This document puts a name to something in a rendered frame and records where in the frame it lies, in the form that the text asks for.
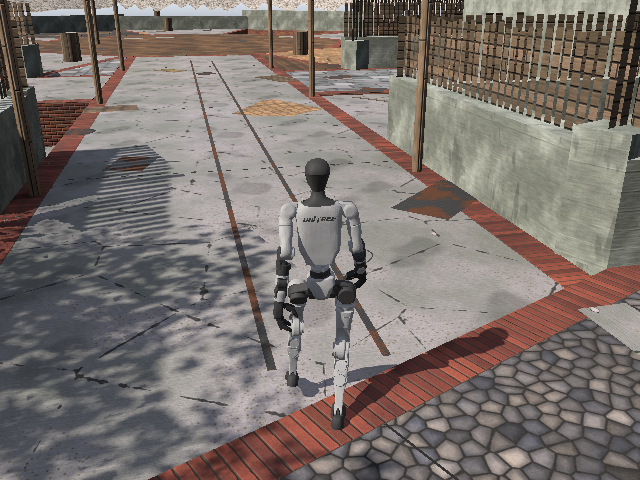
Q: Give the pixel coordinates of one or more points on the left robot upper arm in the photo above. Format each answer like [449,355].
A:
[286,214]

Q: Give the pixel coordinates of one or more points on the right robot hand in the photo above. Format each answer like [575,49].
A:
[353,274]

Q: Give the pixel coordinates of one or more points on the left robot foot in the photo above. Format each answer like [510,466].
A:
[292,379]

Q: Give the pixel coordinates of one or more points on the left robot hand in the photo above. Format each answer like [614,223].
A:
[278,314]

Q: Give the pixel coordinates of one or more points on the right robot upper arm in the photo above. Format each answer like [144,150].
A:
[350,211]

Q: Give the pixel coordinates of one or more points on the robot left forearm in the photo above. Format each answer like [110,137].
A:
[282,278]

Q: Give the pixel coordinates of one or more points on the robot torso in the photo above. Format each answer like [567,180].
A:
[319,241]

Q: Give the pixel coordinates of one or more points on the robot right forearm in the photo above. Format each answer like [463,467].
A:
[360,260]

